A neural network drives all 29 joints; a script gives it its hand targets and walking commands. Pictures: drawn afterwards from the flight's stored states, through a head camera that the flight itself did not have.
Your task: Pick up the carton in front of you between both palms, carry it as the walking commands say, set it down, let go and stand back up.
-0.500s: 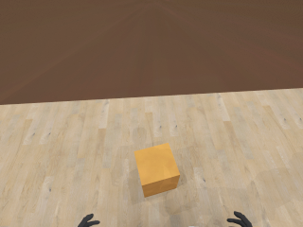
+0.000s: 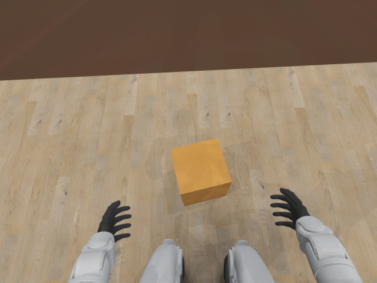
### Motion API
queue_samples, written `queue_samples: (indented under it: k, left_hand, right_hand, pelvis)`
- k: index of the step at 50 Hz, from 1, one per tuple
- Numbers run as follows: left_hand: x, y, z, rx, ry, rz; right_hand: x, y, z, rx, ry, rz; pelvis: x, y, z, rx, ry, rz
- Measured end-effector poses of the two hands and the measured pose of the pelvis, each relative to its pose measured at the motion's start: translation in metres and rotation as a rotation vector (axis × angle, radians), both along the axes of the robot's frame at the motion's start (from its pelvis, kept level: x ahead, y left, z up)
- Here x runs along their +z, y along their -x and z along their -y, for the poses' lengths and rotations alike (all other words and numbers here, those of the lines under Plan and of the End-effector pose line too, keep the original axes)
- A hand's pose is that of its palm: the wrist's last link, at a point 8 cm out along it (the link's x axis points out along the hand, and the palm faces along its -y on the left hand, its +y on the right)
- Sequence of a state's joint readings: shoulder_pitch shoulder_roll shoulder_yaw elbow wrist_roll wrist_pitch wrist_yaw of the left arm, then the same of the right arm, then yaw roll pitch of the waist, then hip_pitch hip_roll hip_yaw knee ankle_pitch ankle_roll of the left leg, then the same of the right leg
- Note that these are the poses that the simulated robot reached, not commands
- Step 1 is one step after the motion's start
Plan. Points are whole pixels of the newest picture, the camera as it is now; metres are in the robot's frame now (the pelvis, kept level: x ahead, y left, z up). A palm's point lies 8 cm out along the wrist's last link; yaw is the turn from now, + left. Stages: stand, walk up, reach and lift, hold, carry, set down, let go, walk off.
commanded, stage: reach and lift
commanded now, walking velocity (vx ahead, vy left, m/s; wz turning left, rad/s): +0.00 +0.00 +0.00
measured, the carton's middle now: (199, 174) +0.51 +0.02 -0.58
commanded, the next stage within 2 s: none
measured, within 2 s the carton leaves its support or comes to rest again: neither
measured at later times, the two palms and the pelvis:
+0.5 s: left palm (128, 169) +0.37 +0.21 -0.13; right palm (272, 142) +0.45 -0.17 -0.12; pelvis -0.05 -0.01 -0.04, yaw +0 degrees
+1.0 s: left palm (136, 147) +0.47 +0.21 -0.19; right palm (256, 120) +0.56 -0.16 -0.19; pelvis -0.01 -0.01 -0.06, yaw +2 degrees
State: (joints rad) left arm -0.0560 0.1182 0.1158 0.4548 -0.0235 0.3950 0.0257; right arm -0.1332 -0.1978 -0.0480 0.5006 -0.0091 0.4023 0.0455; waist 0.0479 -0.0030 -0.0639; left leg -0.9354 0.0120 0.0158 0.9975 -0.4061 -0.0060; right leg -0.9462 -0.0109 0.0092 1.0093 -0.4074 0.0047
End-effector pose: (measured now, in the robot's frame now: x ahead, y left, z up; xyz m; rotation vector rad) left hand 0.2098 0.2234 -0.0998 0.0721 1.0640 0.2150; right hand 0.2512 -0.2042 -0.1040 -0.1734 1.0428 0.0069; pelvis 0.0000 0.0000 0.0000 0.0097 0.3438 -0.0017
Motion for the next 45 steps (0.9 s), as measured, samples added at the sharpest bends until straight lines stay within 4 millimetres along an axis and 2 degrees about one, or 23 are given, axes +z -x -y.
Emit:
queue_samples:
  k: [5, 13, 21, 28, 37, 41, 45]
  left_hand:
    - [0.0, -0.035, 0.001, 0.023, 0.001, 0.046]
    - [-0.009, -0.084, 0.012, 0.08, -0.006, 0.115]
    - [-0.021, -0.137, 0.017, 0.135, -0.023, 0.212]
    - [-0.03, -0.184, 0.014, 0.168, -0.027, 0.298]
    - [-0.042, -0.24, 0.009, 0.181, -0.033, 0.397]
    - [-0.048, -0.256, 0.008, 0.173, -0.037, 0.425]
    - [-0.061, -0.26, 0.008, 0.171, -0.036, 0.424]
  right_hand:
    - [-0.002, -0.044, -0.005, 0.016, -0.012, 0.035]
    - [-0.009, -0.103, -0.019, 0.034, -0.027, 0.084]
    - [-0.016, -0.169, -0.028, 0.05, -0.031, 0.168]
    - [-0.023, -0.227, -0.033, 0.062, -0.047, 0.243]
    - [-0.036, -0.293, -0.038, 0.088, -0.071, 0.339]
    - [-0.043, -0.311, -0.04, 0.101, -0.076, 0.366]
    - [-0.056, -0.315, -0.043, 0.108, -0.081, 0.366]
  pelvis:
    - [-0.011, 0.017, 0.002, -0.002, -0.006, -0.012]
    - [-0.023, 0.041, 0.006, -0.006, -0.016, -0.065]
    - [-0.036, 0.054, 0.01, -0.01, -0.019, -0.168]
    - [-0.044, 0.051, 0.013, -0.009, -0.02, -0.282]
    - [-0.047, 0.035, 0.014, -0.003, -0.022, -0.415]
    - [-0.045, 0.025, 0.015, 0.001, -0.022, -0.463]
    - [-0.044, 0.017, 0.015, 0.007, -0.023, -0.507]
